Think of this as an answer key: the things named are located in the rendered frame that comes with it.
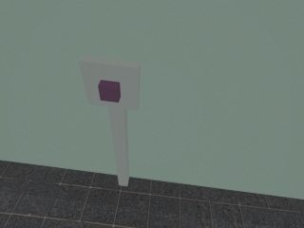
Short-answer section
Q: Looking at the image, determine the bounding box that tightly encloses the panel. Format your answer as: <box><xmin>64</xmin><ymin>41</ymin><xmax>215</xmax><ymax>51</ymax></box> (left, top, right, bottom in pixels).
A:
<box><xmin>78</xmin><ymin>55</ymin><xmax>141</xmax><ymax>186</ymax></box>

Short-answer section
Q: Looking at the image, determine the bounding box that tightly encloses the button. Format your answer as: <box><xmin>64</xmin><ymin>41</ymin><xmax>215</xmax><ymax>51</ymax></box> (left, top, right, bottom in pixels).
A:
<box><xmin>98</xmin><ymin>80</ymin><xmax>121</xmax><ymax>103</ymax></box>

